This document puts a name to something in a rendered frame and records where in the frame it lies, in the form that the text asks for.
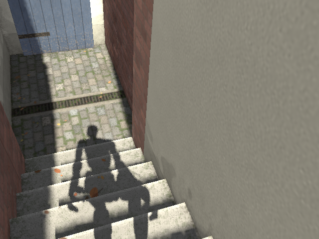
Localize stairs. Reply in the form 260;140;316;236
9;136;213;239

